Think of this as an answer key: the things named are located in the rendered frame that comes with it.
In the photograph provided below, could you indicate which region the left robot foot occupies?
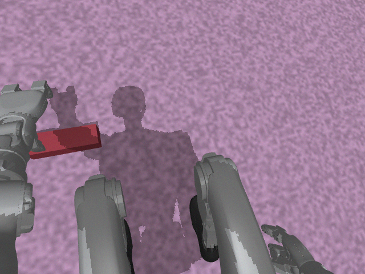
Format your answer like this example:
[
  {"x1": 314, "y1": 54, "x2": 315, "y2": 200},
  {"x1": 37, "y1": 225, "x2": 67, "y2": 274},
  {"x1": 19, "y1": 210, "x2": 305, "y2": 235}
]
[{"x1": 124, "y1": 219, "x2": 135, "y2": 274}]

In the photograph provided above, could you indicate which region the right robot arm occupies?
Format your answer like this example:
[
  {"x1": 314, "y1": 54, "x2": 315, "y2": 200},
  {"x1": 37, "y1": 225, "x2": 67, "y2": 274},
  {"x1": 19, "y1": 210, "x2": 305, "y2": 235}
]
[{"x1": 299, "y1": 261, "x2": 334, "y2": 274}]

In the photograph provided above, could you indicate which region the carton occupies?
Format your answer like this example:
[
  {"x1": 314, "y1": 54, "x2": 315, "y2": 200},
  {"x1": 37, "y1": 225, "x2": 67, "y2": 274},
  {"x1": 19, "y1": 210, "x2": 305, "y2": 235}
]
[{"x1": 29, "y1": 124, "x2": 102, "y2": 159}]

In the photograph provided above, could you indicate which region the left robot arm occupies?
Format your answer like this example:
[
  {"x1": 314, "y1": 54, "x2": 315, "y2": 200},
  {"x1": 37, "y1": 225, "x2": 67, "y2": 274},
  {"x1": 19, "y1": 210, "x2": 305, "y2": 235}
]
[{"x1": 0, "y1": 113, "x2": 37, "y2": 274}]

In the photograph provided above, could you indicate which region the right robot foot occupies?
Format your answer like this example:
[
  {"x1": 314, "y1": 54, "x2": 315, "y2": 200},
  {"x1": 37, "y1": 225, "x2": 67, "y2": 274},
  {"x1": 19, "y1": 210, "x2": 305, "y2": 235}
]
[{"x1": 189, "y1": 195, "x2": 219, "y2": 262}]

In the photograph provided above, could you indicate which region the right robot hand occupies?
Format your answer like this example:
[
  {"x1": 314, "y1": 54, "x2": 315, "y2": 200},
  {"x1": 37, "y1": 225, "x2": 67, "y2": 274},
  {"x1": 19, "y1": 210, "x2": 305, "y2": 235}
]
[{"x1": 261, "y1": 224, "x2": 315, "y2": 274}]

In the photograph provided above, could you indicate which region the left robot hand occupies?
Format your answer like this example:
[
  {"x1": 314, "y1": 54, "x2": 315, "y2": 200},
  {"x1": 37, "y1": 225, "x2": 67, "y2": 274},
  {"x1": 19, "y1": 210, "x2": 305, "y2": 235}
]
[{"x1": 0, "y1": 80, "x2": 53, "y2": 152}]

